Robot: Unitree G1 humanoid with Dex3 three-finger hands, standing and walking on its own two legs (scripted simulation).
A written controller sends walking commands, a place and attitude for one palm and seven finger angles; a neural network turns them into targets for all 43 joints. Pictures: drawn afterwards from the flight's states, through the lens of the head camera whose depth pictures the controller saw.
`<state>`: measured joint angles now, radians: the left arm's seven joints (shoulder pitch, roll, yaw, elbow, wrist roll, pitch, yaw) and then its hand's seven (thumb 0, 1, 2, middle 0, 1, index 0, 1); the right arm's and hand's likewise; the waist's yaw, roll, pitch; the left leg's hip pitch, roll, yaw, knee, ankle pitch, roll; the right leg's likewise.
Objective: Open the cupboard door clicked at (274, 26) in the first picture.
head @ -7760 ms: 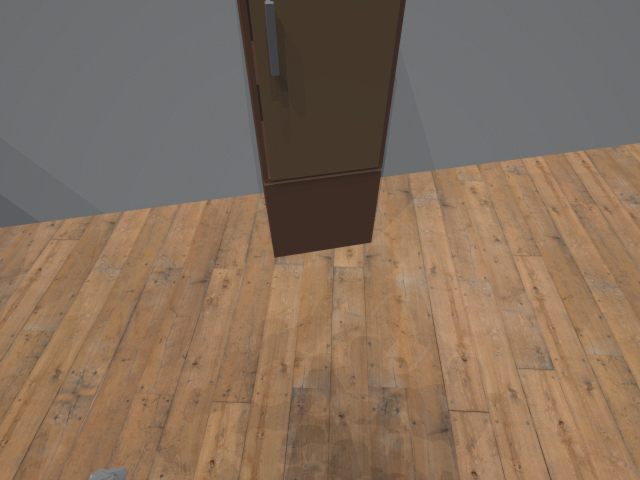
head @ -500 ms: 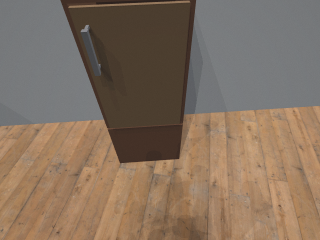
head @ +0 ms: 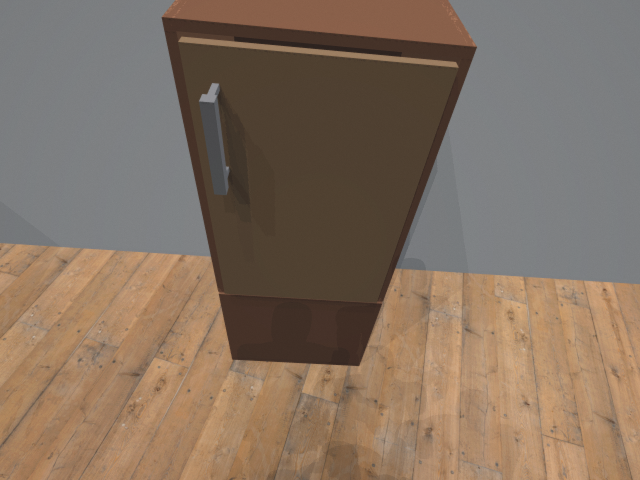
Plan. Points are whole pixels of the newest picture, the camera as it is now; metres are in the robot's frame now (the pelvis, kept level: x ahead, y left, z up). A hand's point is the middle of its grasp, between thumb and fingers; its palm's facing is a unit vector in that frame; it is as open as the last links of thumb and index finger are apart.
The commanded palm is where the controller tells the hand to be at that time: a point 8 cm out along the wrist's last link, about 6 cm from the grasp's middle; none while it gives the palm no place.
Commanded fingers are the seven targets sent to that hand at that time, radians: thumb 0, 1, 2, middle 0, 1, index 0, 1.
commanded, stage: come to a stop and stand still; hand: left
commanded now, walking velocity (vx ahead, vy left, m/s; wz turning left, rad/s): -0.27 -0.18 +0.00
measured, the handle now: (218, 141) +0.54 +0.23 +0.12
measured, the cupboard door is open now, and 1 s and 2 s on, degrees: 0 0 0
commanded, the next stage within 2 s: none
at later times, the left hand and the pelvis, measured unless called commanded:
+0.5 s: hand out of the picture -0.01 +0.11 -0.14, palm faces +0.02 -0.97 -0.26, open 7.4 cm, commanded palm none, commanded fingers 0.00 0.90 0.90 -0.20 -0.30 -0.20 -0.30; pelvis -0.03 -0.07 +0.02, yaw -2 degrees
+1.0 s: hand out of the picture -0.03 +0.19 -0.17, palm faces +0.05 -0.97 -0.25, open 7.4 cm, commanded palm none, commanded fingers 0.00 0.90 0.90 -0.20 -0.30 -0.20 -0.30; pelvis -0.03 -0.01 +0.00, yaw +0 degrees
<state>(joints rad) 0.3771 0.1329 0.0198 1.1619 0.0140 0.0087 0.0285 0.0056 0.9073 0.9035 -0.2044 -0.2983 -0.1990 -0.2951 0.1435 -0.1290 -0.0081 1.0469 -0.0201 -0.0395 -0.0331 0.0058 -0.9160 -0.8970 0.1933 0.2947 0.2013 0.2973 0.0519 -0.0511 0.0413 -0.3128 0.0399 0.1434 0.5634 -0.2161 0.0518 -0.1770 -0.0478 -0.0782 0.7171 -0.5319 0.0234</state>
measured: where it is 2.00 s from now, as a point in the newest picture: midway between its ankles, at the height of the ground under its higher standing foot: outside the picture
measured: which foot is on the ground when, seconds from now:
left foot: down 0.00-0.36, up 0.38-0.84, down 0.86-1.00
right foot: up 0.00-0.34, down 0.36-1.00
